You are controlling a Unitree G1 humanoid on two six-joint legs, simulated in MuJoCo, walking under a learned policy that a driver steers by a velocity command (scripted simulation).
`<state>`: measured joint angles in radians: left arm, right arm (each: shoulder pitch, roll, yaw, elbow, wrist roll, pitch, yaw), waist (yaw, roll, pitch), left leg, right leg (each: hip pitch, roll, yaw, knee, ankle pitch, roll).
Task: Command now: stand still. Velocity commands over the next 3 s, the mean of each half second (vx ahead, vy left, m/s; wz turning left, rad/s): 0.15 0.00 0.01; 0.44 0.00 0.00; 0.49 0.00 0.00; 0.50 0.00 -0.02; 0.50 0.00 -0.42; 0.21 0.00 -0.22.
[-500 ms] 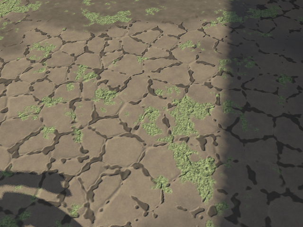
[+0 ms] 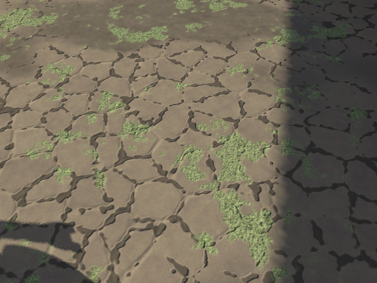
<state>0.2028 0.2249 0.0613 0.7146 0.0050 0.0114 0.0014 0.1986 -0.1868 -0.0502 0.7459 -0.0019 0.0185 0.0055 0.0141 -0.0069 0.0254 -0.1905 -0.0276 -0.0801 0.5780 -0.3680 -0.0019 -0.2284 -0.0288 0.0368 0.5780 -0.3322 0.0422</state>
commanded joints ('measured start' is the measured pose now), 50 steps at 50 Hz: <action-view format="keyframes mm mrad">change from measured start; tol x32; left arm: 1 -9 98 25 -64 0 -12 8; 17 -22 56 9 -56 -49 -93 26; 22 408 233 67 89 -8 -140 -27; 50 163 118 10 105 -24 -108 8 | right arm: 1 -5 -97 -25 -48 1 -14 -3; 50 -41 -125 -18 26 -4 -131 24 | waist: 1 -2 17 -49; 38 46 -99 97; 44 -119 225 -442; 50 2 63 -49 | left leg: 1 -26 46 -40 -92 328 23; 9 -31 40 -28 -96 312 15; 17 -120 284 -460 -315 -379 254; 24 -728 50 -44 662 -80 62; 40 -317 3 119 -57 319 84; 42 10 -38 143 -82 317 146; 44 695 400 -564 -141 93 394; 50 33 239 -226 -426 248 263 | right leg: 1 49 -11 7 -51 279 -14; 18 -224 34 -38 122 -181 -131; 22 354 -355 772 -384 -15 -379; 29 321 -172 169 -361 582 -218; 37 191 -179 86 -438 448 -213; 42 255 -161 32 -25 1046 -155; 45 -456 69 145 782 -213 -89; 50 -343 -107 69 607 51 -84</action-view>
